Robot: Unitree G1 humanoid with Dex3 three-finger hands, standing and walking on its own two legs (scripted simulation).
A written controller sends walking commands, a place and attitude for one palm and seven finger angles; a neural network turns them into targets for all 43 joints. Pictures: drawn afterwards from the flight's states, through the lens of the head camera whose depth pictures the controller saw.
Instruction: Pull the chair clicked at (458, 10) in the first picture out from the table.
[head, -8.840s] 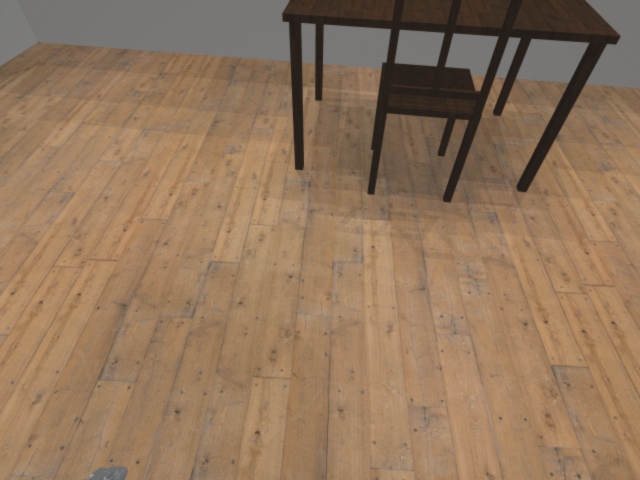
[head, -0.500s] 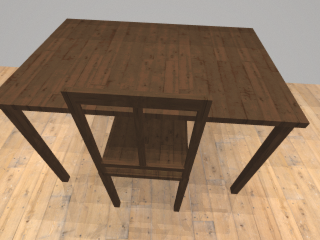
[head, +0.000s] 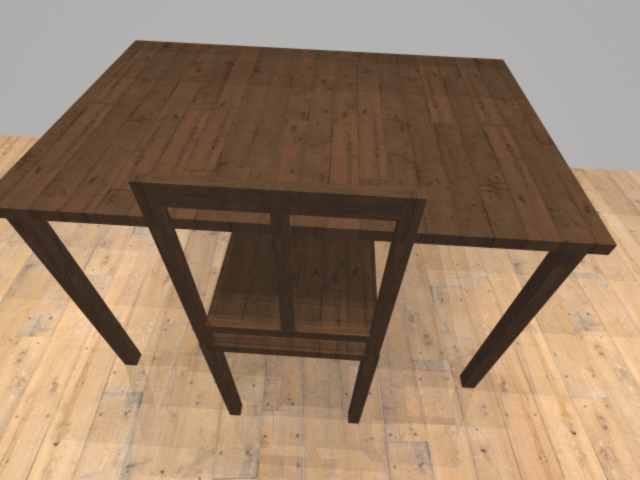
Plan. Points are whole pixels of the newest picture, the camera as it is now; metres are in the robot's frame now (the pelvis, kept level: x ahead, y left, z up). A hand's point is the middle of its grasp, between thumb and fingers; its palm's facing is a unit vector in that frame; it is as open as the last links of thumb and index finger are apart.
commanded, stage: shuffle to correct the standing spot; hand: left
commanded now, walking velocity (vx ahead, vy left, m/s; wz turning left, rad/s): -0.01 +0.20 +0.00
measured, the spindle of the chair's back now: (284, 279) +0.44 +0.09 -0.06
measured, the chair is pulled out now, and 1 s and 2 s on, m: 0.00 0.00 0.00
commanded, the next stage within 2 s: come to a stop and stand still in 0.28 s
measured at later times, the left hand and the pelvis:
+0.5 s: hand out of the picture +0.01 +0.26 -0.18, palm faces +0.01 -0.95 -0.30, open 7.4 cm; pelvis -0.02 +0.05 -0.01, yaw -2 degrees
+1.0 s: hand out of the picture -0.01 +0.21 -0.18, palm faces -0.01 -0.99 -0.17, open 7.3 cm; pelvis +0.00 +0.05 +0.00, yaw -1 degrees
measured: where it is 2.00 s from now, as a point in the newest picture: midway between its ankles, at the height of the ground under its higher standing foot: outside the picture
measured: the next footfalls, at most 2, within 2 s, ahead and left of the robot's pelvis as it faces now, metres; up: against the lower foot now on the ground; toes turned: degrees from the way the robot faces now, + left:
none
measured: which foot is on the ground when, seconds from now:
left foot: down 0.00-1.00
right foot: down 0.00-1.00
